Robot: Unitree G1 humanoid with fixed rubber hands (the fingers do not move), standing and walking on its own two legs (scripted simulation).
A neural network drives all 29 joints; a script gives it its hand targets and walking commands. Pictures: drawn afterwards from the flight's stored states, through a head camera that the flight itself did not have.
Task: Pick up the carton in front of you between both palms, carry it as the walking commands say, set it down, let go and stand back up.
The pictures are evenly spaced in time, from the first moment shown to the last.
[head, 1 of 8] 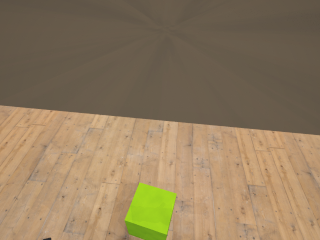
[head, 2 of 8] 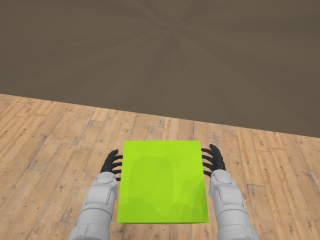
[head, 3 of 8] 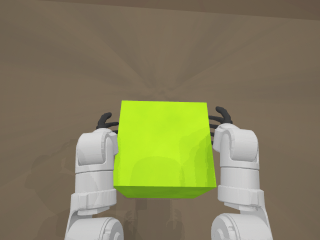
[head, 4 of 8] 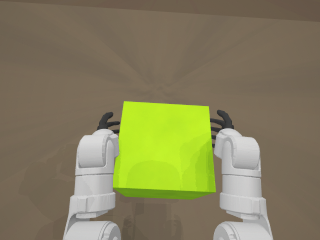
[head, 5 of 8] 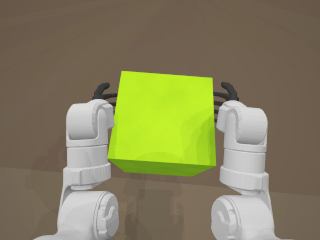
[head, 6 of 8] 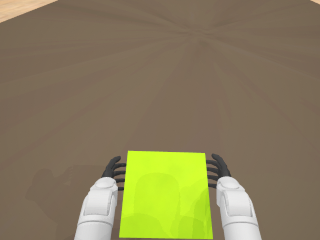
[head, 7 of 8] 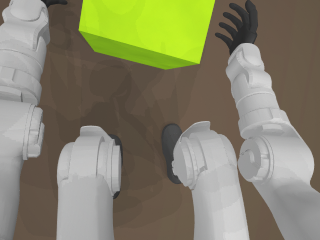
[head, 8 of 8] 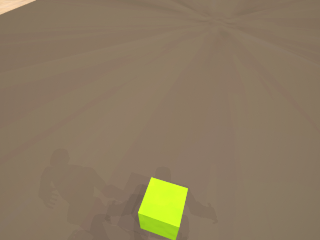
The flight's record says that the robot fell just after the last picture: no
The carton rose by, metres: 1.15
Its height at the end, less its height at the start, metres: +0.46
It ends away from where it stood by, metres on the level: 5.51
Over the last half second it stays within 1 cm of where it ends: yes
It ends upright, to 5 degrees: yes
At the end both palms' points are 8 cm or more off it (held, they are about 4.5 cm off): yes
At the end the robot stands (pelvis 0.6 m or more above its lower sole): yes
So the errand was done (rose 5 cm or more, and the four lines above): yes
